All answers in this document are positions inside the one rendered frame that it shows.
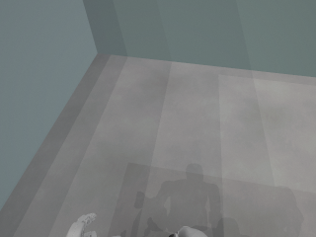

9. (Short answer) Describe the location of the robot right thigh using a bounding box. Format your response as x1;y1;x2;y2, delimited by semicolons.
173;227;207;237

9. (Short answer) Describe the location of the left robot hand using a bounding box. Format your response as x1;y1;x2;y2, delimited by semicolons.
65;212;97;237

